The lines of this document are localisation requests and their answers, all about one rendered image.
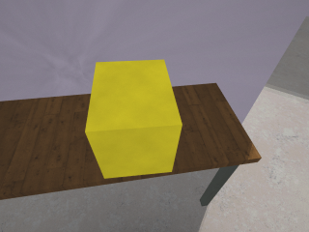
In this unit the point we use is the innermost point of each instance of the table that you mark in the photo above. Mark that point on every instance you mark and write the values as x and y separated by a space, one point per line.
44 147

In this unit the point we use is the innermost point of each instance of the carton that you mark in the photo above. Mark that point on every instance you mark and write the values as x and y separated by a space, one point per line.
133 122

